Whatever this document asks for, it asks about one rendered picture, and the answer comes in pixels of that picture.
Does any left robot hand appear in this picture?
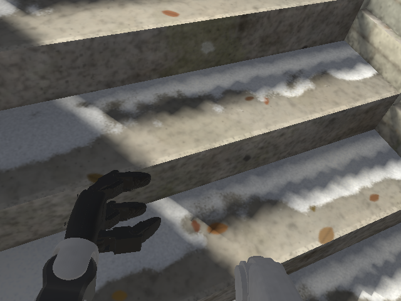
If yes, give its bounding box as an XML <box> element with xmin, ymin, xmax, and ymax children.
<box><xmin>64</xmin><ymin>170</ymin><xmax>161</xmax><ymax>255</ymax></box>

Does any right robot thigh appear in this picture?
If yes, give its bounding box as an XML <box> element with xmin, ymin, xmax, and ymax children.
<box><xmin>234</xmin><ymin>258</ymin><xmax>303</xmax><ymax>301</ymax></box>

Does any left robot forearm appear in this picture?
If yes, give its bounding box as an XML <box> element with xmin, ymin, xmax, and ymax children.
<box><xmin>33</xmin><ymin>238</ymin><xmax>99</xmax><ymax>301</ymax></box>

